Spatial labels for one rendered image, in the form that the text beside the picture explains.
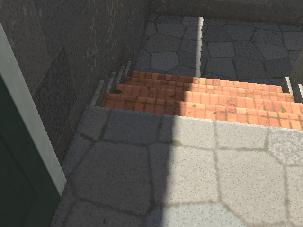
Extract stairs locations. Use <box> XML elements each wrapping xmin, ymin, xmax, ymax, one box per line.
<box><xmin>101</xmin><ymin>71</ymin><xmax>303</xmax><ymax>130</ymax></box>

